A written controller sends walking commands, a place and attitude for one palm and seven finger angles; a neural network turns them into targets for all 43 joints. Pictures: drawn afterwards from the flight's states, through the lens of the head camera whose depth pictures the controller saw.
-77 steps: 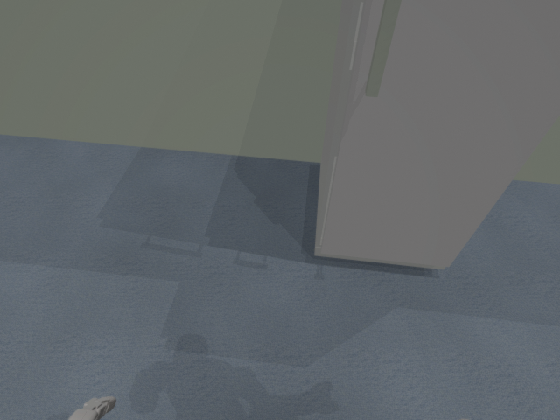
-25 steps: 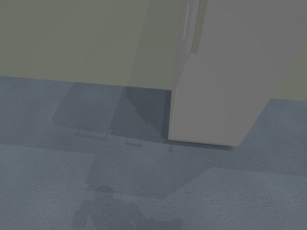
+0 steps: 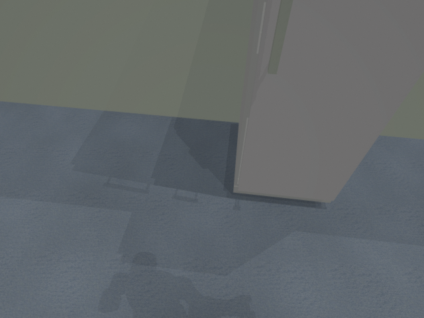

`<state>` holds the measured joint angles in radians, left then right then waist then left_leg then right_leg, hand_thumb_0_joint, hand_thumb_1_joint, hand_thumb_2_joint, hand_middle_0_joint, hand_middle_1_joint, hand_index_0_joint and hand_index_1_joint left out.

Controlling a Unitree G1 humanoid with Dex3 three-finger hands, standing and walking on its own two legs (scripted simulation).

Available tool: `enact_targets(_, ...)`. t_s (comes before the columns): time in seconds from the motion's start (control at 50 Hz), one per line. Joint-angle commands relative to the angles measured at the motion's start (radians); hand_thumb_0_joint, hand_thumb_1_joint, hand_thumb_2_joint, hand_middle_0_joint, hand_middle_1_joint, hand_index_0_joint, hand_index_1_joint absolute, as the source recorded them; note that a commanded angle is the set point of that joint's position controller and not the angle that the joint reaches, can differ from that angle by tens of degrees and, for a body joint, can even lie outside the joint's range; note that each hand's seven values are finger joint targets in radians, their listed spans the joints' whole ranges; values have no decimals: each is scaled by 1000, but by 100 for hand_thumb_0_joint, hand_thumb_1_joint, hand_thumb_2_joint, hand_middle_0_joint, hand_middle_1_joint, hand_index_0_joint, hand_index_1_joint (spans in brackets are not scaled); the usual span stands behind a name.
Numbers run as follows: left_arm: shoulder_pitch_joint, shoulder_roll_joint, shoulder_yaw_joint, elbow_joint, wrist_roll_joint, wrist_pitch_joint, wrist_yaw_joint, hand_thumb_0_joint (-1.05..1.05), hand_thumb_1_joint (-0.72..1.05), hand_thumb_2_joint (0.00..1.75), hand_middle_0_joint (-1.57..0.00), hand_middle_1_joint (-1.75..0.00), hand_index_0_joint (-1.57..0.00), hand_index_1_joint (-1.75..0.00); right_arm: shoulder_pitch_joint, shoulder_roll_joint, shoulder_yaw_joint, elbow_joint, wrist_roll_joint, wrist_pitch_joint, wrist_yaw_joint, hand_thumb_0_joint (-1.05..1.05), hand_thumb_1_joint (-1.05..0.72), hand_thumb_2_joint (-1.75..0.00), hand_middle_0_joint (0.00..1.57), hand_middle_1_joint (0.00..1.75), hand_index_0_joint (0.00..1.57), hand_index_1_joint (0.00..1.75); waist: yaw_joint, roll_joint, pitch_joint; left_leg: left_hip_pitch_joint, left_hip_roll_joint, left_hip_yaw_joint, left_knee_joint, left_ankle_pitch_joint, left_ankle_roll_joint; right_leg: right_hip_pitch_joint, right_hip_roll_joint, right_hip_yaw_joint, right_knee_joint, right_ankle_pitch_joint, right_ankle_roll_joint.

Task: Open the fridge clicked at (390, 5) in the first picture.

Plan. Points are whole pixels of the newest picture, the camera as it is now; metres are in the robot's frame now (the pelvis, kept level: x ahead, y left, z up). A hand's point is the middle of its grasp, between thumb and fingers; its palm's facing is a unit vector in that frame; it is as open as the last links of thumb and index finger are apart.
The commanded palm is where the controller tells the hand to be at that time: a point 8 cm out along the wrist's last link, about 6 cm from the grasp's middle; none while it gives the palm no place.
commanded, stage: take the last steps up to it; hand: left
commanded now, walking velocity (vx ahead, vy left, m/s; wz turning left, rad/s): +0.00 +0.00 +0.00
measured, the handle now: out of the picture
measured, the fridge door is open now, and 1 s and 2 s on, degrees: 0 0 0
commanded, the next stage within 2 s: come to a stop and stand still in 0.94 s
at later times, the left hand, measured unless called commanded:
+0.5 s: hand out of the picture +0.08 +0.13 -0.18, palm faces -0.03 -0.98 -0.21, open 7.4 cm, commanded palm none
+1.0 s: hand (180, 255) +0.30 +0.10 -0.19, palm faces -0.13 -0.98 -0.13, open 7.4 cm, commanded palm none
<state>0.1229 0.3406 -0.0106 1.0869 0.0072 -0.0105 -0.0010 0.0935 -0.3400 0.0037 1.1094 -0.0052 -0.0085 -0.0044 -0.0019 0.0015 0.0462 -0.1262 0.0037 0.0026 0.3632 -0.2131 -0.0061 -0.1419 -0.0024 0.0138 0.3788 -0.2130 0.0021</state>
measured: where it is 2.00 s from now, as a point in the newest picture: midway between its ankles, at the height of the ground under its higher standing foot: outside the picture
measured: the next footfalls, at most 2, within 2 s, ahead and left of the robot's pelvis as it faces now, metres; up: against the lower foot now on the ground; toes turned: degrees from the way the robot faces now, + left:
right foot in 0.38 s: +0.10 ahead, -0.15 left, +0.00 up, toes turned -9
left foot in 0.82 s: +0.33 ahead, +0.01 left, +0.00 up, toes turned +2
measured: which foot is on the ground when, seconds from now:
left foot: down 0.00-0.38, up 0.40-0.80, down 0.82-1.00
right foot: down 0.00-0.20, up 0.22-0.36, down 0.38-0.82, up 0.84-1.00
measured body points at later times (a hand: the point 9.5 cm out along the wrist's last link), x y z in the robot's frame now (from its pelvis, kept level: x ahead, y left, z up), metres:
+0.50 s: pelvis +0.08 -0.07 -0.02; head +0.09 -0.07 +0.43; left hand +0.08 +0.18 -0.17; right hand +0.05 -0.32 -0.17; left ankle +0.02 +0.07 -0.67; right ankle +0.06 -0.15 -0.75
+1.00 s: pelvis +0.26 -0.07 -0.01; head +0.28 -0.04 +0.44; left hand +0.31 +0.16 -0.18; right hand +0.26 -0.32 -0.14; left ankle +0.29 +0.01 -0.75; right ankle +0.20 -0.21 -0.64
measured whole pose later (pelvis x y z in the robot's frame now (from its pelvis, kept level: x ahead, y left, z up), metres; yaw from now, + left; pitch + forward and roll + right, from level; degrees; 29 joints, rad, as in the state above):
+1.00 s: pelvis +0.26 -0.07 -0.01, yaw -10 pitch -1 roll -2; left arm 0.28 0.20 0.07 1.06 0.03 0.00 -0.02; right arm 0.22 -0.14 -0.05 1.05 -0.02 -0.07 -0.05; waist 0.00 -0.05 0.05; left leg -0.25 0.09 0.19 0.53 -0.27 0.04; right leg -0.50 -0.04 -0.02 1.22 -0.31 -0.01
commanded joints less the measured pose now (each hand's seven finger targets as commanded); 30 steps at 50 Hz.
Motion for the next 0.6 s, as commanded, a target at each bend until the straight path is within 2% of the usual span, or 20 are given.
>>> enact_targets(0.0, -39, 208, 45, -64, 3, -21, 14, 0, 90, 90, -20, -30, -20, -30, -38, -204, -41, -56, -2, -27, -10, 0, -90, -90, 20, 30, 20, 30, 2, -13, -93, 29, 118, -93, -52, 200, 30, 24, -120, 92, -47, 216, -33)
enact_targets(0.02, -39, 207, 44, -63, 3, -20, 14, 0, 90, 90, -20, -30, -20, -30, -40, -206, -41, -57, -2, -27, -10, 0, -90, -90, 20, 30, 20, 30, 2, -5, -89, 30, 117, -95, -54, 198, 30, 21, -119, 95, -48, 212, -33)
enact_targets(0.06, 36, 76, 18, -29, 2, 2, 17, 0, 90, 90, -20, -30, -20, -30, 20, -75, -12, -30, -10, -10, -5, 0, -90, -90, 20, 30, 20, 30, 1, -16, -97, 37, 119, -70, -43, 65, 11, 2, -102, 87, -40, 56, -14)
enact_targets(0.12, 60, 84, 30, -42, 11, 22, -1, 0, 90, 90, -20, -30, -20, -30, 49, -105, -28, -36, -20, 4, -3, 0, -90, -90, 20, 30, 20, 30, -3, 20, -1, -23, 146, -110, -86, -266, 34, -115, -51, 79, 1, -228, -21)
enact_targets(0.16, 75, 74, 39, -63, 15, 22, -14, 0, 90, 90, -20, -30, -20, -30, 74, -138, -46, -51, -21, 5, -6, 0, -90, -90, 20, 30, 20, 30, -12, 79, 32, -15, 215, -194, -133, -390, 78, -206, -6, 32, 121, -245, -19)
enact_targets(0.18, 72, 61, 43, -80, 17, 23, -21, 0, 90, 90, -20, -30, -20, -30, 97, -165, -60, -57, -22, 2, -11, 0, -90, -90, 20, 30, 20, 30, -23, 126, 53, 17, 279, -260, -159, -394, 117, -280, 19, -14, 228, -210, -13)
enact_targets(0.2, 46, 52, 51, -105, 19, 23, -27, 0, 90, 90, -20, -30, -20, -30, 132, -178, -74, -59, -21, -5, -17, 0, -90, -90, 20, 30, 20, 30, -40, 147, 71, 57, 343, -307, -174, -313, 163, -358, 3, -24, 325, -234, -9)
enact_targets(0.24, 3, 45, 62, -142, 18, 17, -37, 0, 90, 90, -20, -30, -20, -30, 184, -168, -83, -52, -23, -21, -24, 0, -90, -90, 20, 30, 20, 30, -57, 125, 72, 131, 398, -314, -147, -96, 203, -453, -51, 21, 398, -286, -13)
enact_targets(0.28, 51, 13, 73, -145, 15, 7, -44, 0, 90, 90, -20, -30, -20, -30, 151, -149, -87, -62, -27, -30, -31, 0, -90, -90, 20, 30, 20, 30, -24, 138, 41, 107, 385, -202, -74, 79, 169, -373, -74, 8, 335, -282, -12)
enact_targets(0.32, 202, -13, 80, -96, 15, 2, -49, 0, 90, 90, -20, -30, -20, -30, 91, -127, -86, -77, -27, -28, -30, 0, -90, -90, 20, 30, 20, 30, 50, 122, -7, -61, 284, -41, 84, 50, 88, -82, -29, -74, 154, -123, -15)
enact_targets(0.34, 322, 22, 89, -54, 20, -4, -43, 0, 90, 90, -20, -30, -20, -30, 83, -93, -81, -82, -21, -27, -25, 0, -90, -90, 20, 30, 20, 30, 103, -9, -59, -203, 196, 41, 272, -50, 42, 119, -17, -58, 48, -41, -24)
enact_targets(0.36, 442, 128, 113, -21, 29, -20, -23, 0, 90, 90, -20, -30, -20, -30, 81, 1, -59, -113, -8, -29, -17, 0, -90, -90, 20, 30, 20, 30, 135, -349, -87, -456, 57, 160, 596, -314, -15, 262, -258, 321, -100, -134, -106)
enact_targets(0.38, 486, 134, 109, -12, 10, -22, -9, 0, 90, 90, -20, -30, -20, -30, 22, 12, -52, -156, -10, -34, -10, 0, -90, -90, 20, 30, 20, 30, 149, -332, -71, -547, 37, 68, 752, -420, 1, 235, -350, 526, -176, -100, -183)
enact_targets(0.4, 438, 116, 106, -20, 8, -25, 1, 0, 90, 90, -20, -30, -20, -30, 27, -3, -62, -148, -8, -36, -8, 0, -90, -90, 20, 30, 20, 30, 121, -247, -35, -570, 82, 13, 820, -340, 15, 193, -347, 480, -173, -153, -221)
enact_targets(0.42, 382, 74, 98, -32, 10, -26, 3, 0, 90, 90, -20, -30, -20, -30, 7, 6, -65, -139, -8, -36, -4, 0, -90, -90, 20, 30, 20, 30, 103, -175, 19, -565, 109, 11, 853, -276, 14, 92, -319, 450, -193, -219, -232)
enact_targets(0.46, 284, 16, 82, -58, 19, -33, 14, 0, 90, 90, -20, -30, -20, -30, 37, 31, -67, -122, -20, -30, 2, 0, -90, -90, 20, 30, 20, 30, 39, -44, 65, -517, 139, 20, 841, -205, -2, -15, -287, 342, -179, -151, -235)
enact_targets(0.48, 275, -5, 77, -58, 21, -38, 15, 0, 90, 90, -20, -30, -20, -30, 63, 52, -66, -111, -23, -23, 4, 0, -90, -90, 20, 30, 20, 30, 18, -37, 60, -488, 136, 35, 816, -168, -9, -46, -260, 273, -179, -82, -220)
enact_targets(0.52, 298, -26, 71, -43, 22, -46, 17, 0, 90, 90, -20, -30, -20, -30, 86, 77, -66, -106, -24, -14, 5, 0, -90, -90, 20, 30, 20, 30, 3, -42, 45, -476, 128, 56, 770, -123, -18, -36, -227, 211, -176, 28, -214)
enact_targets(0.56, 316, -38, 68, -27, 21, -50, 18, 0, 90, 90, -20, -30, -20, -30, 82, 93, -70, -111, -22, -12, 9, 0, -90, -90, 20, 30, 20, 30, 1, -71, 44, -480, 125, 72, 708, -84, -20, -22, -203, 161, -183, 76, -212)
enact_targets(0.58, 335, -47, 64, -18, 21, -51, 19, 0, 90, 90, -20, -30, -20, -30, 65, 93, -69, -119, -22, -13, 10, 0, -90, -90, 20, 30, 20, 30, 9, -69, 37, -488, 120, 76, 678, -77, -19, 4, -196, 167, -180, 97, -214)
